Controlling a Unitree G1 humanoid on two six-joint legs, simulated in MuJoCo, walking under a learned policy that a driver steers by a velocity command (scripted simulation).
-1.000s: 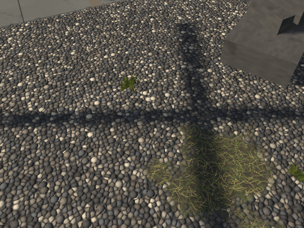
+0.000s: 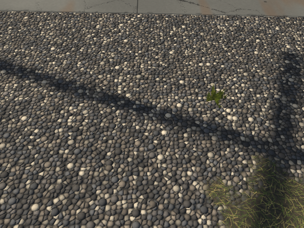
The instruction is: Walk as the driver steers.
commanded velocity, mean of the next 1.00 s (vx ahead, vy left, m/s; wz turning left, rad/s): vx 0.04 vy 0.00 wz -0.28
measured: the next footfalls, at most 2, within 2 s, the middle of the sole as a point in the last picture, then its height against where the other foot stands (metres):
left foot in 1.24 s outside the picture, level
right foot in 1.72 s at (192, 211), level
